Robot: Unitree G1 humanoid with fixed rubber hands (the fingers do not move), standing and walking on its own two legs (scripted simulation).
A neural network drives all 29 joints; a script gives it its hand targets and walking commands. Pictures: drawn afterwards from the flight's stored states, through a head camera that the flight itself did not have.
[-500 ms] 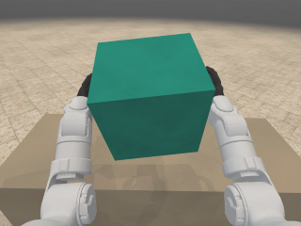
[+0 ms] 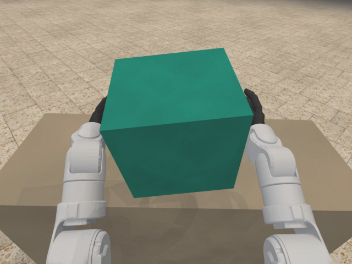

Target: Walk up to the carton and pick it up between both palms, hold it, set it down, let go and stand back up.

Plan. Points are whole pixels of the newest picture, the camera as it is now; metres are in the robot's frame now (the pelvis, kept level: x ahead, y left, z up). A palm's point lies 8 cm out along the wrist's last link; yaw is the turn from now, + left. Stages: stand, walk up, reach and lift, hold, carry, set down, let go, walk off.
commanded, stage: hold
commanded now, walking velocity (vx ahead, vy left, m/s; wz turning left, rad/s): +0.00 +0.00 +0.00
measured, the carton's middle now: (176, 126) +0.37 +0.01 +0.17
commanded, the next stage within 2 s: set down in 1.06 s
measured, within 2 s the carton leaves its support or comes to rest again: neither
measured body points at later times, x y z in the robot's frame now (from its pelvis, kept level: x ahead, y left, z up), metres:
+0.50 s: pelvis -0.04 +0.00 +0.00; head -0.08 +0.01 +0.45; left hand +0.34 +0.18 +0.16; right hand +0.35 -0.15 +0.18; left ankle +0.01 +0.12 -0.75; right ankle +0.02 -0.13 -0.75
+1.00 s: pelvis +0.01 +0.00 +0.00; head +0.01 +0.01 +0.45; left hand +0.37 +0.19 +0.18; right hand +0.38 -0.14 +0.17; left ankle +0.01 +0.12 -0.74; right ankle +0.02 -0.13 -0.75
